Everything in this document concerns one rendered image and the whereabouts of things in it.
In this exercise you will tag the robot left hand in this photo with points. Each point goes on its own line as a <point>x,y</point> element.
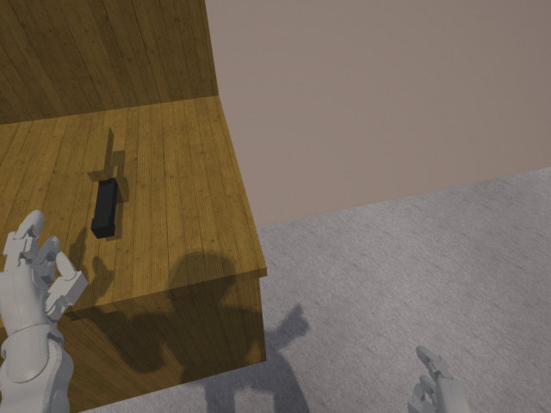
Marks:
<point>25,281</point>

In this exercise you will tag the tap lever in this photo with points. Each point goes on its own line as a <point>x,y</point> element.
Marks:
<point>103,223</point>

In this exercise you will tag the left robot forearm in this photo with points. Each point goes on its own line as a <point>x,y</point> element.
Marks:
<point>36,371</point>

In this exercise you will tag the counter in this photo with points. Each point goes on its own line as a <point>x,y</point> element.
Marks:
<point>126,89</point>

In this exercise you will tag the robot right hand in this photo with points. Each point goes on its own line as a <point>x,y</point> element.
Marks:
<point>446,392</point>

